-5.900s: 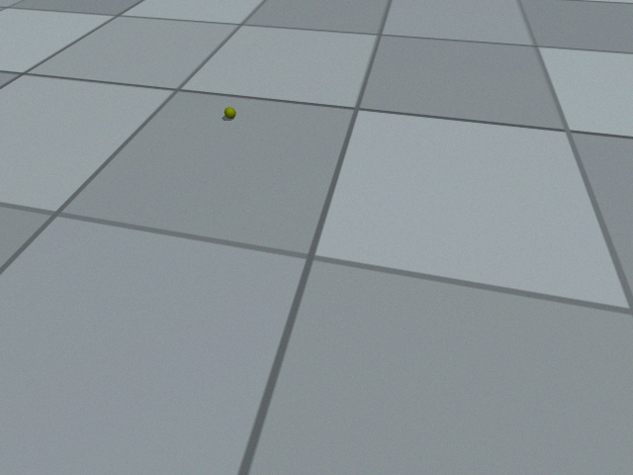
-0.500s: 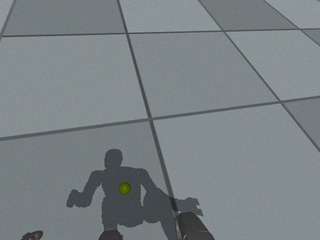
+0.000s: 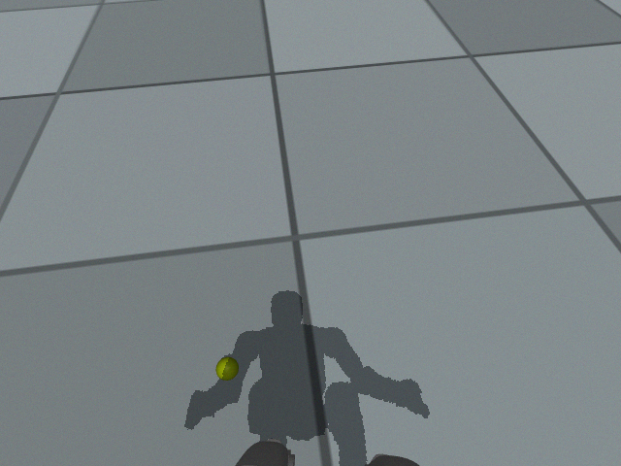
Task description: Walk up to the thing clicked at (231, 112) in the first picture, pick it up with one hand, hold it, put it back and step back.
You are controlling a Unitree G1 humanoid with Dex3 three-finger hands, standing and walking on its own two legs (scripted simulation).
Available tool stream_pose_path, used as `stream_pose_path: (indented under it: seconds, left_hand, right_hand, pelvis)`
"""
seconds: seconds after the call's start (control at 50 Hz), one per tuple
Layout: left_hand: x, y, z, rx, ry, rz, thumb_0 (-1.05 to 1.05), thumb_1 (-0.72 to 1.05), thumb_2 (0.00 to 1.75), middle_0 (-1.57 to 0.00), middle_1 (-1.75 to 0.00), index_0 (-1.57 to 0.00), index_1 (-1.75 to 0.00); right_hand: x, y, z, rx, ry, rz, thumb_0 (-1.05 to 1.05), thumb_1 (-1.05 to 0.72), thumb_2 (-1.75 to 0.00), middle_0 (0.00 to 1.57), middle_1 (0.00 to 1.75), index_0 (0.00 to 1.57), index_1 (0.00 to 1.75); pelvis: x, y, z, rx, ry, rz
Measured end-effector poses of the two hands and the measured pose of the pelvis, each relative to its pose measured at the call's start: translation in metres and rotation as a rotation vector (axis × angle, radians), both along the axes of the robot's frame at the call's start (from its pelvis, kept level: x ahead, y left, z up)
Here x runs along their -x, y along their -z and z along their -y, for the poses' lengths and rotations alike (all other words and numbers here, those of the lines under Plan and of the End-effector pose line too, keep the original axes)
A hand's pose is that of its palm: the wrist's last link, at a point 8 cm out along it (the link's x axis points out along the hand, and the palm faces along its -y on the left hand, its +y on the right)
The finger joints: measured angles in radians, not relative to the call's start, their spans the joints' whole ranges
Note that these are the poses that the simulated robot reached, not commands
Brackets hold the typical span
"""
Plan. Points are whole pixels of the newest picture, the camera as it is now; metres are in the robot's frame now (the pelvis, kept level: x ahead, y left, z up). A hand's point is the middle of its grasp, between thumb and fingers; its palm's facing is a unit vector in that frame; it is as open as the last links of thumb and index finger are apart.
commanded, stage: walk up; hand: left
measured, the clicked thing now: (227, 368) +0.47 +0.30 -0.71
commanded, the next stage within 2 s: stand in 1.58 s
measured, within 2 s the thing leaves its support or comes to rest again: neither
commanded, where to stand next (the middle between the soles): +0.10 +0.05 m, yaw +1 degrees
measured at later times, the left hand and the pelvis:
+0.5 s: hand out of the picture +0.07 +0.30 -0.13, palm faces +0.07 -0.94 -0.32, open 7.4 cm; pelvis +0.00 +0.04 +0.02, yaw +3 degrees
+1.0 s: hand out of the picture +0.09 +0.31 -0.12, palm faces +0.07 -0.94 -0.33, open 7.4 cm; pelvis +0.01 +0.05 +0.04, yaw +4 degrees
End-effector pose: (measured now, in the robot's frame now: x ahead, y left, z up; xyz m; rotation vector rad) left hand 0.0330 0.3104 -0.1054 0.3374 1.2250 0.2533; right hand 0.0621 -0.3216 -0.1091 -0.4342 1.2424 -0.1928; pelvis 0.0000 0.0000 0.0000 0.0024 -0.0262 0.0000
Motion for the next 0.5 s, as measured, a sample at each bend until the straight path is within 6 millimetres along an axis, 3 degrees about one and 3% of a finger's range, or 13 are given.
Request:
stream_pose_path:
  seconds: [0.14,0.26,0.38,0.5]
  left_hand:
    - [0.018,-0.018,-0.011,-0.045,-0.057,-0.019,0.01,0.9,0.9,-0.21,-0.3,-0.21,-0.3]
    - [0.016,-0.011,-0.029,-0.032,-0.075,-0.006,0.01,0.9,0.9,-0.21,-0.3,-0.2,-0.3]
    - [-0.004,-0.005,-0.033,0.013,-0.052,0.054,0.01,0.9,0.9,-0.21,-0.3,-0.2,-0.3]
    - [-0.023,-0.007,-0.038,0.064,-0.042,0.076,0.01,0.9,0.9,-0.21,-0.3,-0.2,-0.3]
  right_hand:
    - [-0.042,0.003,-0.017,-0.052,-0.053,0.043,0.0,-0.9,-0.9,0.2,0.3,0.2,0.3]
    - [-0.063,-0.004,-0.042,-0.064,-0.085,0.125,0.0,-0.91,-0.9,0.2,0.3,0.2,0.3]
    - [-0.063,-0.016,-0.058,-0.065,-0.083,0.143,0.0,-0.9,-0.9,0.2,0.3,0.2,0.3]
    - [-0.044,-0.028,-0.065,-0.044,-0.059,0.094,0.0,-0.9,-0.9,0.2,0.3,0.2,0.3]
  pelvis:
    - [-0.001,-0.009,-0.004,-0.029,-0.041,-0.007]
    - [0.005,-0.007,-0.018,-0.03,-0.049,-0.001]
    - [0.008,-0.011,-0.026,0.011,-0.056,0.014]
    - [0.005,-0.021,-0.041,0.012,-0.059,0.011]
